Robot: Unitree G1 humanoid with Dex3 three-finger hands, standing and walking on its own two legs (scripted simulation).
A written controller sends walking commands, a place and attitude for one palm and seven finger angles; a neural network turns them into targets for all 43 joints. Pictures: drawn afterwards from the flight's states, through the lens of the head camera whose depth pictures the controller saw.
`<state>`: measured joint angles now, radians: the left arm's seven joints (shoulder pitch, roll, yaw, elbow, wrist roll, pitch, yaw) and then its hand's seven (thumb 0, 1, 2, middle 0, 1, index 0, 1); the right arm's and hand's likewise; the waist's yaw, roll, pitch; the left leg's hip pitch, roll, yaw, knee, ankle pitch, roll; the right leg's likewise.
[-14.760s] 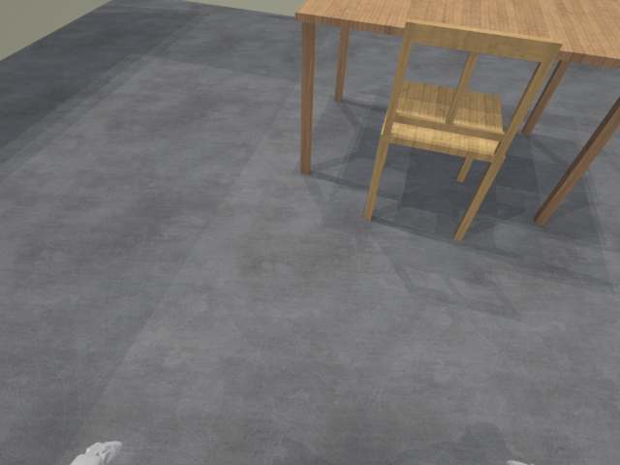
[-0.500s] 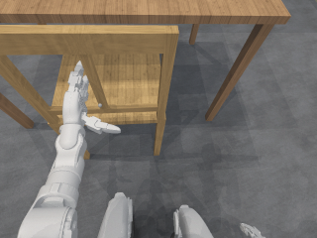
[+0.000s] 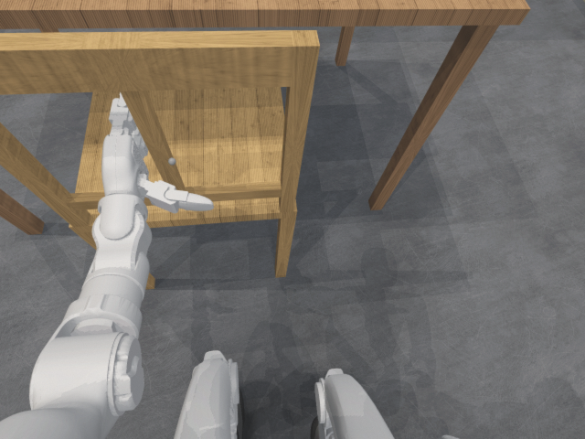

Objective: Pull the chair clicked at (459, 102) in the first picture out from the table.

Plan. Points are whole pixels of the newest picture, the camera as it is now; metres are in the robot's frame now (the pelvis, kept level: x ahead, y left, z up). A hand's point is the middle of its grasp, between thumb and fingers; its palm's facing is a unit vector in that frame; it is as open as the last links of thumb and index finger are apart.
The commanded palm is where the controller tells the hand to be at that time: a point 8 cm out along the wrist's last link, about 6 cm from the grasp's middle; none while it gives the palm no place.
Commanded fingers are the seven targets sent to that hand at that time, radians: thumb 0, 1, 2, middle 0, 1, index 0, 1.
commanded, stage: push the fingers through the gap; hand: left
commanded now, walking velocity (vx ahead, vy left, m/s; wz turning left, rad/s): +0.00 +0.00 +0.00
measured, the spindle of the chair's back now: (159, 148) +0.51 +0.18 +0.02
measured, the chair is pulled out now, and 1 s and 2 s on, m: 0.00 0.00 0.04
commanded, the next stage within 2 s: hook a spindle and tug to test in 0.40 s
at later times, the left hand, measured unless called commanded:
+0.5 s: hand (175, 157) +0.48 +0.14 +0.04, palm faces +0.07 -1.00 -0.04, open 16.9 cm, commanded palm +0.45 +0.18 +0.04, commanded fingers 0.00 -0.50 0.30 -0.08 -0.13 -0.08 -0.13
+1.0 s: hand (172, 156) +0.48 +0.15 +0.04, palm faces +0.08 -1.00 -0.03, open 13.3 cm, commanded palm +0.46 +0.18 +0.04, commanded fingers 0.00 0.12 0.56 -0.50 -1.45 -0.50 -1.45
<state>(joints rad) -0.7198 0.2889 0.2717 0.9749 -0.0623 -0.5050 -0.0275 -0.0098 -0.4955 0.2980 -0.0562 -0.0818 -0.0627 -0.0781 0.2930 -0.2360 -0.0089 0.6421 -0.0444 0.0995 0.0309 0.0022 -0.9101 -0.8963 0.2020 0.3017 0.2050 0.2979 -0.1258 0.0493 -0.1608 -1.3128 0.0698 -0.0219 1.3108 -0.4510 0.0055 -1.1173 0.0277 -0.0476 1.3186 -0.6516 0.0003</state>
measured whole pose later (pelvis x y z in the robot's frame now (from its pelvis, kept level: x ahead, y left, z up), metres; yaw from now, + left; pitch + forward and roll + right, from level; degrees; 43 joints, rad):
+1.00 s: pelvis +0.00 +0.00 +0.00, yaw +0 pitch +26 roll -4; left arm -0.73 0.29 0.28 0.98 -0.06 -0.51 -0.02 -0.01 -0.32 0.37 -0.35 -0.99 -0.33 -0.98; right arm 0.29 -0.23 -0.01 0.63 -0.05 0.14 0.04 0.00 -0.91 -0.90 0.20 0.30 0.20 0.30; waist -0.13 0.05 -0.16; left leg -1.31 0.07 -0.03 1.31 -0.46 0.00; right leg -1.12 0.03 -0.05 1.31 -0.65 0.00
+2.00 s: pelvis +0.03 +0.00 +0.02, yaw +0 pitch +26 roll -3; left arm -0.46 0.20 0.18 0.69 -0.10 -0.47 0.02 0.02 0.75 0.79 -0.46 -1.45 -0.44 -1.45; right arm 0.26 -0.23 -0.02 0.58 -0.03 0.13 0.06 0.00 -0.91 -0.90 0.20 0.30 0.20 0.30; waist -0.10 0.04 -0.17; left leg -1.21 0.07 0.00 1.25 -0.48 0.01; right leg -1.02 0.03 -0.02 1.24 -0.66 0.00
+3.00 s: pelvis -0.05 -0.01 +0.11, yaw +2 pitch +3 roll -2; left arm -0.52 0.14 0.03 1.10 -0.10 -0.25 0.07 0.05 0.68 0.78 -0.33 -1.15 -0.50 -1.45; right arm 0.21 -0.24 0.00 0.76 0.05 -0.02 -0.11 0.00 -0.91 -0.90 0.20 0.30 0.21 0.30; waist -0.06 0.07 0.15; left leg -0.57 0.06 0.00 0.64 -0.22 -0.01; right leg -0.39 0.03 -0.04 0.63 -0.29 0.00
